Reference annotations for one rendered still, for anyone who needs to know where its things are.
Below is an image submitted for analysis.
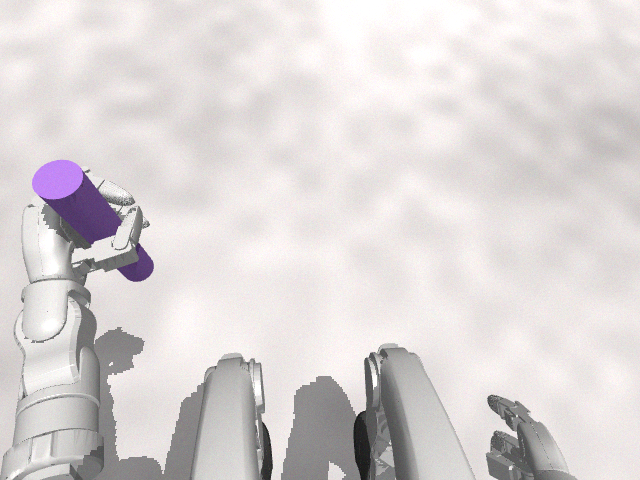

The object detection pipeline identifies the right robot foot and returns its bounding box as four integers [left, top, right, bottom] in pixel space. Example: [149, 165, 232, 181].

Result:
[354, 411, 371, 480]

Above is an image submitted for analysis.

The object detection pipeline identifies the right robot hand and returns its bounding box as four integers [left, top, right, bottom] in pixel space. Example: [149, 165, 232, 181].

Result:
[486, 395, 570, 480]

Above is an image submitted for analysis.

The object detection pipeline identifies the left robot hand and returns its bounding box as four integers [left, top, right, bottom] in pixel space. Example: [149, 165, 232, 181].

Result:
[22, 166, 150, 286]

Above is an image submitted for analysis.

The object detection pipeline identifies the left robot arm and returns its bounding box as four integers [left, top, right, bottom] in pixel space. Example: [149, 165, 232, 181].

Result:
[0, 278, 104, 480]

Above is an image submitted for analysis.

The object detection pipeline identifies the can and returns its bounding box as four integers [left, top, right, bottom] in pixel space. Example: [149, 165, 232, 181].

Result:
[32, 160, 154, 282]

